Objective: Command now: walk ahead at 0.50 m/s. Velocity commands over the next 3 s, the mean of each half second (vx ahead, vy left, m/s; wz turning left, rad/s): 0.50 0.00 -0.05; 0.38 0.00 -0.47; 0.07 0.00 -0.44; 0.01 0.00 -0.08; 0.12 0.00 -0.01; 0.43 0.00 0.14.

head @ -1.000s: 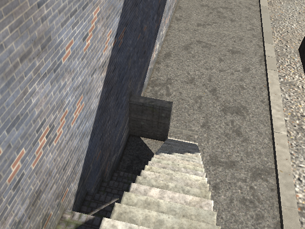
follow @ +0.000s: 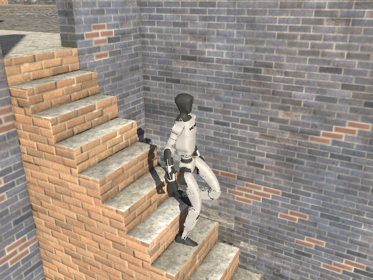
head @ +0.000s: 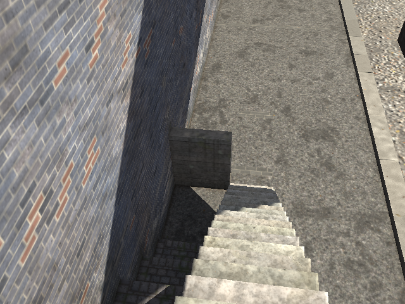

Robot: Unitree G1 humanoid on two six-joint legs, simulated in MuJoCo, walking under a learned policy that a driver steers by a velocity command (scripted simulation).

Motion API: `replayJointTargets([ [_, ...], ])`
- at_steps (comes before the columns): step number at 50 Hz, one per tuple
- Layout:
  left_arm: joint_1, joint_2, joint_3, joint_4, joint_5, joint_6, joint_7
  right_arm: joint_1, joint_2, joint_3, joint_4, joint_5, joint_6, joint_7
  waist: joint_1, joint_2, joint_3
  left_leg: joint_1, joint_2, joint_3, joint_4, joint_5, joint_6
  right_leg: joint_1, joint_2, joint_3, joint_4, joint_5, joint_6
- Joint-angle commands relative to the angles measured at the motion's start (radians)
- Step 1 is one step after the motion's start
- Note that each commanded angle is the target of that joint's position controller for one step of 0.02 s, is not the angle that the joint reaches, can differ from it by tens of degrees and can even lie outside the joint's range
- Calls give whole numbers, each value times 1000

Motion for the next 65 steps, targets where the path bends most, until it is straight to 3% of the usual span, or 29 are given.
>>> replayJointTargets([
  [1, 333, 186, 18, 78, 0, -6, 21, 30, -31, -4, -43, 8, 14, 18, 47, -219, -37, -495, 41, -24, -8, 147, -28, 290, -336, 348, 79, 958, -144],
  [4, 152, 43, -41, 43, 14, -35, 25, -156, -13, 11, -93, -9, 38, 8, -14, -32, 138, -341, 44, -117, -588, 729, -98, -249, -268, 326, -81, 144, -118],
  [7, 60, 163, -29, 20, -11, -58, 35, 15, -17, 4, 15, -23, 60, 38, -91, -81, 83, 112, 38, 19, -539, 932, -91, -469, -200, 254, -43, 125, -105],
  [12, 372, 135, -18, 141, 46, -45, 66, -315, -87, -27, -85, -14, -1, 19, 128, -55, 206, -478, 88, -235, -896, 976, -68, 114, -218, 410, 143, -57, -184],
  [14, 199, 55, -40, 85, 35, -34, 82, -377, -72, -13, -142, 5, -24, 50, 72, 55, 222, -73, 123, -115, -1259, 1339, -87, -244, -140, 241, 155, -395, -119],
  [18, 190, 139, 6, 56, 31, 6, 101, -248, -9, 3, -94, 47, -9, 96, 109, -83, 211, 364, 192, -80, -1494, 1371, -57, -351, -167, 186, 300, -385, -124],
  [19, 248, 75, -44, 62, 283, -62, 22, 17, 53, 50, -45, -214, -68, 116, -15, -133, 270, 699, 129, -20, -1265, 1215, -52, -635, -119, 189, 443, -367, -16],
  [20, 162, 133, -6, 60, 257, -85, -10, 229, -84, -14, 51, -173, -83, 98, -108, 6, 238, 696, 166, -35, -1504, 1179, -54, -484, -77, 149, 612, -358, 40],
  [21, -20, 269, 27, -51, 155, -76, -21, 313, -197, -52, 113, -125, -111, 92, -223, 221, 192, 811, 116, 74, -1957, 1181, -59, -432, 97, 68, 925, -502, 59],
  [22, -1, 258, 26, -44, 153, -44, -65, 468, -261, -85, 191, -90, -136, 120, -246, 303, 35, 1046, 235, 0, -1783, 1352, 76, -540, 229, 129, 1390, -638, 47],
  [23, 240, 137, 40, -51, 114, -44, -85, 381, -372, -95, 155, -77, -159, 144, -37, 339, -217, 1296, 332, -79, -1208, 1972, 180, -791, 244, 139, 1626, -597, 16],
  [24, 279, 22, 10, -162, 102, -60, -81, 391, -424, -117, 172, -35, -161, 132, -55, 401, -332, 1374, 562, -572, -1427, 1126, 372, -1110, 223, 238, 1531, -526, -5],
  [25, 164, 53, 4, -115, 64, -75, -52, 320, -250, -67, 174, -76, -154, 123, -127, 114, -3, 1064, 544, -468, -1525, 834, 298, -1200, 101, 252, 1475, -359, -30],
  [26, 210, 33, -1, -69, 43, -81, -28, 259, -125, -11, 185, -124, -128, 123, -65, -56, 5, 774, 454, -324, -1527, 831, 204, -986, 69, 271, 1512, -185, -66],
  [28, 281, -44, -23, -55, 80, -69, -36, 200, 69, 54, 165, -109, -138, 52, 90, 162, 127, 460, 359, -272, -1522, 853, 105, -1032, -73, 278, 1216, 172, -79],
  [29, 238, -10, -16, -38, 84, -74, -59, 199, 151, 85, 148, -74, -142, 18, 54, 84, 62, 373, 308, -163, -1534, 770, 66, -912, -63, 202, 1107, 228, -62],
  [34, 113, -30, -83, -142, 84, -44, -126, 300, 31, 106, 231, -154, -215, -49, 12, 129, 162, 350, 386, -238, -1551, 687, 201, -1098, -155, 216, 817, 572, 35],
  [37, 10, 44, -38, -127, 95, -41, -106, 257, -9, 121, 218, -89, -244, -40, 19, 100, 193, 207, 356, -121, -1522, 647, 155, -870, -105, 182, 542, 796, 59],
  [41, -129, 46, -40, -152, 148, -3, -83, 308, 29, 129, 229, -89, -234, -7, -20, 114, 194, 254, 328, -27, -1442, 548, 125, -674, -76, 94, 322, 841, 6],
  [49, -316, 37, -41, -171, 173, -16, -79, 344, 17, 77, 194, -62, -181, -55, -117, 95, 230, 610, 394, -8, -1211, 548, -30, -557, -131, 22, -188, 816, 27],
  [52, 207, 138, 39, 79, 167, -52, -53, 68, -121, 47, 92, -147, -127, 8, 137, 71, 61, 201, 281, 143, -778, 461, -156, 274, -26, -102, -103, 880, 48],
  [53, 477, 187, 66, 196, 178, -72, -33, -128, -183, 22, 39, -109, -103, 31, 304, -154, 62, 118, 192, 174, -449, 263, -208, 481, -23, -152, -345, 960, 17],
  [54, 719, 246, 93, 308, 163, -95, -20, -175, -172, 17, -1, -84, -65, 61, 363, -344, -73, -9, 80, 133, 25, -249, -208, 770, -100, -60, -326, 1046, -88],
  [55, 614, 410, 119, 212, 126, -123, 3, -21, 53, 52, -74, -60, -70, 76, 190, -357, -340, -255, -26, -54, 143, -199, -186, 1132, -205, 119, 127, 1605, -234],
  [57, 291, 247, 61, 108, 157, -133, -1, -266, -123, 6, -230, -25, -114, 66, 165, -64, -239, -374, 69, -65, 66, -97, -104, 715, -269, 120, 115, 1179, -207],
  [59, -73, 52, -28, -52, 84, -133, -20, -196, -88, 12, -232, -14, -119, 31, -23, 100, -44, -337, 180, -256, -412, 269, -122, 123, -356, 319, 38, 692, -217],
  [60, -134, 53, -37, -86, 94, -118, -36, -150, -145, -3, -190, 1, -113, 18, -57, 26, 127, -229, 203, -250, -462, 392, -128, -199, -365, 362, -100, 683, -234],
  [62, 42, 111, -17, -48, 82, -117, -19, 18, -138, -19, -97, 2, -101, 8, -97, 46, 51, -8, 148, -130, -679, 699, -204, -379, -251, 290, 5, 674, -253],
  [65, 128, 54, -30, -35, 89, -98, 20, -81, -83, 5, -104, -105, -102, 82, 17, 40, 21, -109, 134, -127, -797, 1057, -172, -334, -114, 246, 255, 174, -160],
])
